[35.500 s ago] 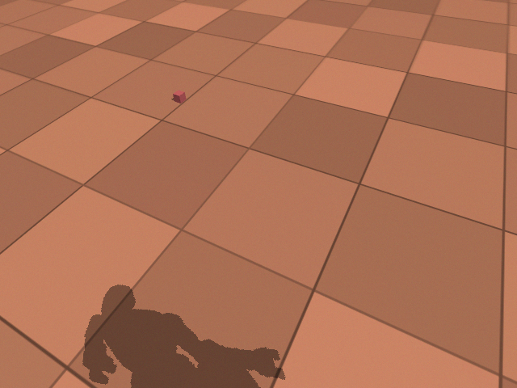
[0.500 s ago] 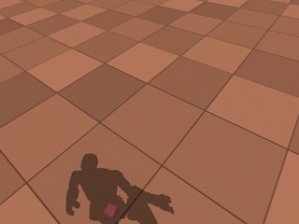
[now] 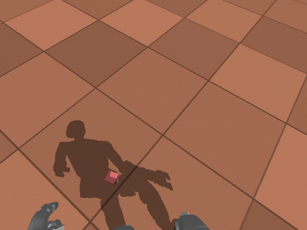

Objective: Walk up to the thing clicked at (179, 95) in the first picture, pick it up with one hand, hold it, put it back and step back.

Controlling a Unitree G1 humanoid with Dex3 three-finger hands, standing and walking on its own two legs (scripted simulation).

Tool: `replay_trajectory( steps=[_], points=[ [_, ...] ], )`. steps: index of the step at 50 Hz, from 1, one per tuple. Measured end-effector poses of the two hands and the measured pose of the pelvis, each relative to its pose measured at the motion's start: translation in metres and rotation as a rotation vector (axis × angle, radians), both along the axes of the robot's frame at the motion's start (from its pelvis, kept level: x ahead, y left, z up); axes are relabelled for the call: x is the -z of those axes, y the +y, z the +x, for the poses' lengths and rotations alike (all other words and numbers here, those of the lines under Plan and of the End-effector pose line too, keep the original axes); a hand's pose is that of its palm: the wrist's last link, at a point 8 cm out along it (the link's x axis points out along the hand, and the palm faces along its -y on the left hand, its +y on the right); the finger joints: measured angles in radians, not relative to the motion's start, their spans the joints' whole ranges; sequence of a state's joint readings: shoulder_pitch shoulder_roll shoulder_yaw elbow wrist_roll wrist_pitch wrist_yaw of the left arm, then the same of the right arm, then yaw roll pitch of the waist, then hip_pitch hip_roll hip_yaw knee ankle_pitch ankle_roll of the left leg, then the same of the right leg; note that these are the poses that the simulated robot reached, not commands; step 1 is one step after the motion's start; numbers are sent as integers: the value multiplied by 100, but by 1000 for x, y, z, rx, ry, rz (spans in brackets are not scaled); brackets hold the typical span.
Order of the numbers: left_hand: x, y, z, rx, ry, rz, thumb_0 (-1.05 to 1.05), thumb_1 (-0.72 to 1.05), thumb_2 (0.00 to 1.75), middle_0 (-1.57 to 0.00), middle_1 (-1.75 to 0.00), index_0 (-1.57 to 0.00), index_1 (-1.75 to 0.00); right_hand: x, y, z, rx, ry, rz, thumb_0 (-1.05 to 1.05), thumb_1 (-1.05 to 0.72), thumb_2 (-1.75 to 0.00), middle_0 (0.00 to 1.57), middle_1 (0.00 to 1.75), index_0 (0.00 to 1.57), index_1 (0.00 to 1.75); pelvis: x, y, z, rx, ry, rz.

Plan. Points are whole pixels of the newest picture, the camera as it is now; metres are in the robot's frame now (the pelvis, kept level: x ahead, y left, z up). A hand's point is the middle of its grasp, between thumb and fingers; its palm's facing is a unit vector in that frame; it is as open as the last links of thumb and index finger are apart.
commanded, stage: step back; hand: left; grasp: from above
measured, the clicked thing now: (112, 178) +0.42 +0.23 -0.73
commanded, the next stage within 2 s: none
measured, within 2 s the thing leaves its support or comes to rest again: neither
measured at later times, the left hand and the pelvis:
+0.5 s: hand out of the picture +0.01 +0.26 -0.14, palm faces -0.09 -0.91 -0.41, open 7.4 cm; pelvis -0.10 +0.00 +0.00, yaw -5 degrees
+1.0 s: hand out of the picture -0.11 +0.28 -0.14, palm faces -0.01 -0.94 -0.34, open 7.4 cm; pelvis -0.23 +0.02 +0.01, yaw -1 degrees
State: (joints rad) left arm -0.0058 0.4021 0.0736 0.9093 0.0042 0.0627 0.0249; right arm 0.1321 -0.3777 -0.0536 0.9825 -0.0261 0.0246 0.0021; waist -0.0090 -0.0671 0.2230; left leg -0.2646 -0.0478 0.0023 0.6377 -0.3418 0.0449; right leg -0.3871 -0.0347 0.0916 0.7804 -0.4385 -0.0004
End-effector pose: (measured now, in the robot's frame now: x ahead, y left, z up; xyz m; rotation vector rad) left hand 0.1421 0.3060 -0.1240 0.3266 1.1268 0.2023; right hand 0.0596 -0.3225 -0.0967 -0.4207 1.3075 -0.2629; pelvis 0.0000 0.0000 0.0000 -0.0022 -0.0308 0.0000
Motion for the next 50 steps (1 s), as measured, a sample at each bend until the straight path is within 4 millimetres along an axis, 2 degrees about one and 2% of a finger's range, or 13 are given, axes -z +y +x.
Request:
replay_trajectory(
  steps=[5,11,16,21,25,29,35,41,45,50],
  points=[
    [-5,4,-14,12,26,-22,1,90,90,-21,-30,-21,-30,-12,24,-22,13,12,10,1,-90,-90,20,30,20,30,-13,11,-12,-1,17,-31],
    [-7,13,-50,32,74,-7,1,90,90,-21,-30,-21,-30,-9,38,-22,33,-91,22,1,-90,-90,21,30,20,30,-12,20,-27,46,3,-18],
    [-9,16,-77,46,96,26,1,90,90,-21,-30,-21,-30,1,40,-25,28,-176,53,1,-90,-90,21,30,20,30,-5,20,-49,76,-15,-5],
    [-15,11,-102,66,75,56,1,90,90,-21,-30,-21,-30,14,29,-42,29,-219,83,1,-90,-90,21,30,20,30,4,11,-75,103,-25,10],
    [-25,1,-132,63,56,62,1,90,90,-21,-30,-21,-30,19,15,-63,46,-220,98,1,-90,-90,21,30,20,30,3,1,-96,88,-37,-19],
    [-36,-5,-157,49,46,63,1,90,90,-21,-30,-21,-30,10,8,-90,42,-184,97,1,-90,-90,21,30,20,30,-7,-3,-114,97,-29,35],
    [-39,-7,-169,59,-10,54,1,90,90,-21,-30,-21,-30,6,-2,-141,19,-102,43,1,-91,-90,20,30,20,30,-9,2,-145,59,10,23],
    [-20,5,-185,62,-87,17,1,90,90,-21,-30,-21,-30,10,12,-184,-20,-56,2,1,-91,-90,20,30,20,30,5,16,-187,-1,-6,11],
    [-12,10,-215,43,-48,-11,1,90,90,-21,-30,-21,-30,0,31,-210,-25,-78,23,1,-91,-90,20,30,20,30,0,21,-210,15,-30,12],
    [-20,15,-256,15,-18,-21,1,90,90,-21,-30,-21,-30,-16,36,-227,-36,-111,19,1,-90,-90,21,30,20,30,-12,18,-235,27,-3,-31]
  ],
)
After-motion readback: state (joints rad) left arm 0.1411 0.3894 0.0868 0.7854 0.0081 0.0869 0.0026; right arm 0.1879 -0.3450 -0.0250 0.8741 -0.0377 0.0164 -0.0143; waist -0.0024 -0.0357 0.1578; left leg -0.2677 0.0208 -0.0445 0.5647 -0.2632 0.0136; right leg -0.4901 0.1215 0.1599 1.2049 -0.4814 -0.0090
